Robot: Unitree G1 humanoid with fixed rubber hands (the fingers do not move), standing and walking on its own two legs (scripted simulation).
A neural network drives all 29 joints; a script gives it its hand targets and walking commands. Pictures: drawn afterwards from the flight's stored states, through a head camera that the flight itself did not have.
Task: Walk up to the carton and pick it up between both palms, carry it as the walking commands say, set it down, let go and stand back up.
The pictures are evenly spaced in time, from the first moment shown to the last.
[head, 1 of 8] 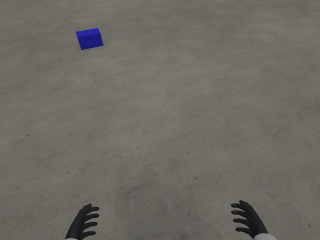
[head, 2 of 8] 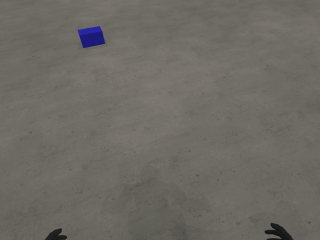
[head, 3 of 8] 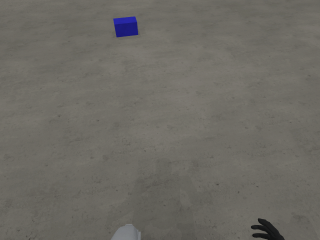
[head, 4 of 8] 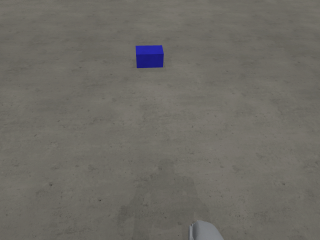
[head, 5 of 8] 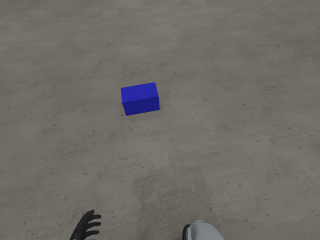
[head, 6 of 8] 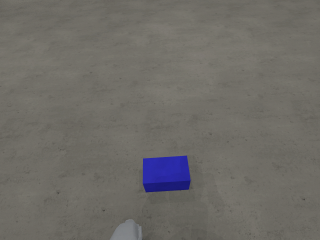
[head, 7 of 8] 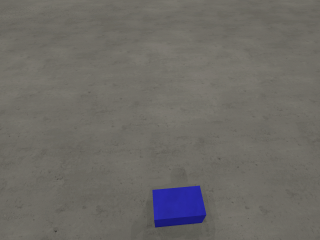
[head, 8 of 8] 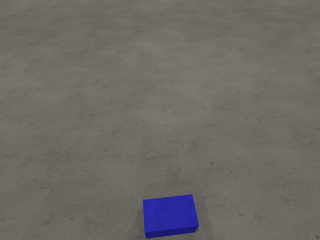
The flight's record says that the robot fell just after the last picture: no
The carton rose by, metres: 0.00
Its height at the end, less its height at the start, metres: +0.00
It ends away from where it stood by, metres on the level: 0.00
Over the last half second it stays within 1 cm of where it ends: yes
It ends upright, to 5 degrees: yes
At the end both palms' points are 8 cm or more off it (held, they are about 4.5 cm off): yes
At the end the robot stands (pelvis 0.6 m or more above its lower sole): yes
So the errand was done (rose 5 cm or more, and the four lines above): no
